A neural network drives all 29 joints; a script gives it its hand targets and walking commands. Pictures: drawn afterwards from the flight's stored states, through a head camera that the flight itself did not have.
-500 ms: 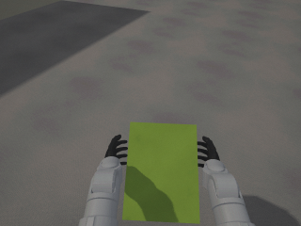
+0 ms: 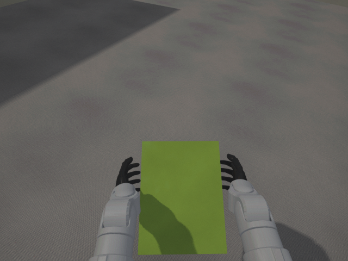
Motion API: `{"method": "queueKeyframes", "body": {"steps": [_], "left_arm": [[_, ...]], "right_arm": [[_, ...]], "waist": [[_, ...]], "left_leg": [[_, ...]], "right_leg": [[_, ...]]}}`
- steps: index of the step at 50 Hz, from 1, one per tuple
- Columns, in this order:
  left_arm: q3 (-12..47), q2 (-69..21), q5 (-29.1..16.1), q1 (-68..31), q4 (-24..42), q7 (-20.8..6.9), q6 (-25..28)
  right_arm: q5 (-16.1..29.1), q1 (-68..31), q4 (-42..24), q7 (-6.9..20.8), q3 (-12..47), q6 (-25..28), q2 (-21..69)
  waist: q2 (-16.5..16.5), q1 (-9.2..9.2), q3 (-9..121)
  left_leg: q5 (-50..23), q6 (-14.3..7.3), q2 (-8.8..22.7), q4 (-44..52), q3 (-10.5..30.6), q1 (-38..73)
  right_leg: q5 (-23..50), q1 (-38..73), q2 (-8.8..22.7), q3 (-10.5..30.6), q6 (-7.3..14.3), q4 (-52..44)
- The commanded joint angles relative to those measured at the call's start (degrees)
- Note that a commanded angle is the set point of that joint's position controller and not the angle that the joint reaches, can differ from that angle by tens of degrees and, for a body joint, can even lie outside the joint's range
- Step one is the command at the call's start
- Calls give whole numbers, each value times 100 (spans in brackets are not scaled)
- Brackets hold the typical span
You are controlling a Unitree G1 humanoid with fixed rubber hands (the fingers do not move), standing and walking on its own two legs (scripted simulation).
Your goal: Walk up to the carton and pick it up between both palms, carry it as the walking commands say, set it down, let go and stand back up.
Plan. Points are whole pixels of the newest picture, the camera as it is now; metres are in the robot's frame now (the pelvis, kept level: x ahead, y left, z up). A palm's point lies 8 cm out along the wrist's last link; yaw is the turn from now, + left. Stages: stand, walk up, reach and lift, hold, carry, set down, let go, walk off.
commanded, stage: carry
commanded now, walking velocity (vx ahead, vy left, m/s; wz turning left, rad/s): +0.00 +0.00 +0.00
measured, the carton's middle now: (179, 194) +0.33 +0.01 -0.09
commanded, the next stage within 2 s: none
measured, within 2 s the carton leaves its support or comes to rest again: neither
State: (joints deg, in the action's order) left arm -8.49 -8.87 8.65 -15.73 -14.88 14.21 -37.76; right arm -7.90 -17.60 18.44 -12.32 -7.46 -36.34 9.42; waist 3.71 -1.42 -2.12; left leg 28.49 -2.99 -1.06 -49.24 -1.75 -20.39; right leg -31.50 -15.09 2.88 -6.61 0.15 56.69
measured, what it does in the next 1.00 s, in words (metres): walks ahead: right foot, then left foot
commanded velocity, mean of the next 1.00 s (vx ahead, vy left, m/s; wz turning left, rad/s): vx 0.00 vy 0.00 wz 0.00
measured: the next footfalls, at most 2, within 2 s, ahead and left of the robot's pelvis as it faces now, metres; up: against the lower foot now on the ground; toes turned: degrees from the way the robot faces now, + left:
right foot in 0.18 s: +0.13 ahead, -0.07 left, +0.00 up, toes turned -8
left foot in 0.40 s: +0.30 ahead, +0.13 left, +0.00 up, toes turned +2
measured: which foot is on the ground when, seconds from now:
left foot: down 0.00-0.20, up 0.22-0.38, down 0.40-0.66, up 0.68-0.86, down 0.88-1.00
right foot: up 0.00-0.16, down 0.18-0.42, up 0.44-0.64, down 0.66-0.90, up 0.92-1.00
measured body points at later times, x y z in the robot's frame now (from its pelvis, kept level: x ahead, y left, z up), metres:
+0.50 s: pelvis +0.29 +0.06 +0.00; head +0.32 +0.08 +0.45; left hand +0.60 +0.21 +0.00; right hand +0.62 -0.06 +0.01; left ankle +0.26 +0.12 -0.70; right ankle +0.15 -0.06 -0.62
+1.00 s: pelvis +0.60 +0.13 +0.01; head +0.63 +0.16 +0.46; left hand +0.90 +0.28 +0.01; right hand +0.93 +0.01 +0.03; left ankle +0.57 +0.20 -0.70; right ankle +0.48 +0.01 -0.64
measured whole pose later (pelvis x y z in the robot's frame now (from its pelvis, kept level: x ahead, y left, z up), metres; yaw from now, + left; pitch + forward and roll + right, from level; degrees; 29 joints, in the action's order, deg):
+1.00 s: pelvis +0.60 +0.13 +0.01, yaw +0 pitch +0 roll -1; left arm -8.3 -8.5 6.9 -14.5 -11.5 15.8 -38.8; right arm -11.0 -19.5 18.7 -8.2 -8.6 -36.0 10.0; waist 2.4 -1.6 -2.8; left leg 27.3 -4.9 -1.4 -45.7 -3.6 -18.8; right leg -35.4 -17.5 0.7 -2.6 -0.5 61.9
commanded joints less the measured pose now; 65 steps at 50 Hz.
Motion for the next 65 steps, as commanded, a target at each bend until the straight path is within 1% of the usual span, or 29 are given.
{"method": "queueKeyframes", "body": {"steps": [1,4,8,9,10,11,14,17,19,20,21,25,31,32,33,34,36,39,42,43,45,46,49,56,57,58,59,61,65], "left_arm": [[4261,-6169,-1712,-4184,986,-2683,351],[3893,-6053,-1612,-4120,594,-2697,417],[3808,-6407,-1496,-3296,831,-2672,409],[3636,-6373,-1377,-3002,574,-2687,421],[3453,-6181,-1390,-2912,760,-2677,441],[3437,-6090,-1358,-2729,409,-2614,403],[3190,-5744,-971,-2286,122,-2484,245],[3629,-5780,-1248,-3209,757,-2431,261],[4130,-5954,-1645,-3552,1127,-2522,264],[4394,-6110,-1770,-3776,1436,-2571,239],[4525,-6162,-1953,-3948,1708,-2577,211],[3958,-5897,-1653,-3773,775,-2737,283],[3758,-6138,-1537,-3264,1008,-2682,343],[3682,-6285,-1451,-2935,700,-2683,343],[3540,-6204,-1391,-2642,671,-2690,365],[3307,-6004,-1317,-2750,477,-2630,404],[3083,-5843,-926,-2197,136,-2552,401],[3168,-6010,-1007,-2601,84,-2431,376],[3867,-5951,-1410,-3418,1041,-2525,388],[4000,-5862,-1524,-3685,1068,-2534,352],[4494,-6122,-1737,-3963,1461,-2537,243],[4573,-6083,-1842,-4437,1682,-2548,269],[4154,-5973,-1723,-4024,1019,-2736,270],[3752,-6169,-1574,-3015,530,-2700,224],[3658,-6249,-1438,-2785,389,-2699,243],[3442,-6169,-1364,-2525,442,-2703,266],[3305,-6042,-1331,-2700,382,-2636,322],[3125,-5986,-959,-2313,-3,-2604,333],[3407,-5879,-1164,-2950,642,-2472,334]], "right_arm": [[1144,-2703,-750,2474,3123,304,5891],[1240,-3553,-971,2379,3375,312,5949],[1451,-3224,-1439,2430,3912,267,6324],[1535,-3610,-1489,2454,3999,276,6297],[1588,-3751,-1606,2462,4051,262,6255],[1697,-3607,-1613,2449,4139,241,6353],[1812,-3834,-1596,2460,4001,240,5928],[1547,-3013,-986,2458,3508,219,5781],[1418,-2272,-692,2478,3378,207,5911],[1431,-2231,-684,2446,3424,159,5977],[1377,-2495,-922,2448,3296,189,5875],[1185,-3024,-964,2376,3348,258,5860],[1437,-3091,-1791,2350,3981,277,6202],[1435,-3262,-1740,2375,3990,240,6105],[1530,-3513,-1833,2410,4049,247,6098],[1525,-3565,-1522,2437,3978,220,6128],[1760,-3368,-1269,2516,4129,213,6281],[1863,-4183,-1470,2534,3933,330,5904],[1559,-2740,-857,2543,3527,269,5928],[1494,-2506,-713,2540,3436,264,5950],[1342,-2397,-606,2510,3259,200,5848],[1266,-2747,-572,2516,3020,231,5814],[984,-2538,-498,2427,3071,188,5903],[1453,-3205,-1631,2363,3859,196,6053],[1410,-3371,-1724,2383,3877,205,6016],[1457,-3477,-1620,2401,3901,156,6034],[1554,-3785,-1580,2435,3942,160,6099],[1610,-3402,-1325,2485,3978,189,6259],[1705,-3354,-1104,2537,3625,290,5960]], "waist": [[-1825,580,2385],[-1257,481,2065],[-930,301,3460],[71,88,3870],[1596,-88,4216],[2292,-43,4054],[869,-59,2230],[-273,97,1936],[-1142,482,3204],[-2594,475,3430],[-2842,446,3428],[-1147,514,2063],[-848,411,3197],[-389,183,3605],[628,-48,4120],[1826,-5,4070],[1733,-45,3405],[546,-51,2252],[-369,146,2678],[-870,371,3027],[-3284,439,3399],[-2753,480,3297],[-1422,572,2102],[-917,410,3274],[-250,213,3442],[794,1,4152],[2120,-72,3840],[1734,47,3148],[-57,77,2218]], "left_leg": [[-11070,-1285,1659,1736,2357,3476],[-10637,-814,1444,1368,1880,3882],[-10287,-300,1056,-49,465,2980],[-8005,19,712,-1228,159,1344],[-2748,453,-18,-2835,-168,-774],[1199,523,-395,-3441,184,-1965],[1812,271,-149,-2001,400,-3709],[286,306,-287,437,-293,-2255],[-4719,213,-120,2523,-38,1768],[-10010,-579,1042,1658,1491,3673],[-12852,-1409,1647,1401,2034,4281],[-10193,-1279,1579,1614,2261,3625],[-10248,-271,1064,450,546,3160],[-8916,-20,934,-328,255,2131],[-5687,471,429,-2100,25,269],[447,712,-421,-3123,97,-1219],[1358,411,-232,-3076,843,-2249],[1533,411,17,-1352,523,-3444],[-514,366,-88,1460,200,-1055],[-2495,354,-145,2488,-39,658],[-11557,-903,1488,1570,1758,3922],[-12398,-1251,1764,1687,1899,3662],[-10402,-1249,1626,1620,2070,3452],[-10544,-246,1145,607,704,3190],[-9240,6,1012,-123,360,2129],[-5923,365,574,-1501,138,377],[-120,683,-347,-2894,15,-1402],[1522,364,-74,-2226,882,-2377],[632,392,-51,404,233,-2268]], "right_leg": [[-669,-2004,-318,268,56,848],[-153,-2596,-320,-81,134,115],[2469,256,-591,-452,250,-2602],[6289,2160,-29,114,631,-2520],[11549,4221,1272,1375,1503,-1833],[12808,5060,1953,2263,1959,-1909],[10477,4384,1471,2335,1256,-2124],[8904,3023,964,1134,723,-1565],[6727,1073,545,-140,137,381],[2091,-886,-224,-263,-300,1622],[-596,-1516,-799,213,-226,2101],[-737,-2827,-235,390,33,1072],[1940,-544,-655,-451,206,-2082],[4047,1066,-342,-148,515,-2689],[8724,3116,852,1121,1363,-2139],[12160,4309,1900,2318,2167,-2065],[10904,4396,2016,2828,2100,-2312],[9525,4028,1490,2285,1212,-2016],[8406,2885,1195,913,808,-1524],[7441,1896,889,294,523,-817],[-189,-1272,-515,-88,-310,1037],[-579,-1123,-557,387,-154,1088],[-742,-2310,-271,304,-52,517],[1752,-472,-662,-379,162,-2063],[3774,911,-408,-266,321,-2665],[8297,3067,656,836,1068,-2178],[12143,4284,1727,2098,1920,-2011],[10850,4312,1940,2683,1939,-2249],[9007,3265,1353,1600,958,-1798]]}}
